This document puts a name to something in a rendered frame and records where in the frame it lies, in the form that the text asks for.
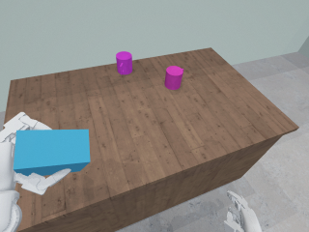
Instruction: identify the robot left hand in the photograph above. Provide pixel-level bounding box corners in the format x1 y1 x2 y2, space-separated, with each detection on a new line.
0 112 71 195

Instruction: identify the table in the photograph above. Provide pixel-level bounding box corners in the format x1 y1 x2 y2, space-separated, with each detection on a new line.
3 47 299 232

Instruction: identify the left robot forearm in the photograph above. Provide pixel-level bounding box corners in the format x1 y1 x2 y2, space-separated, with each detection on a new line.
0 190 22 232

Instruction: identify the robot right hand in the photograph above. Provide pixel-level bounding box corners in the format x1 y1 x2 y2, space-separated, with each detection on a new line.
224 190 263 232

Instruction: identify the sponge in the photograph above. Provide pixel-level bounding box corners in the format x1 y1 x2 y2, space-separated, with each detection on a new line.
14 129 91 177

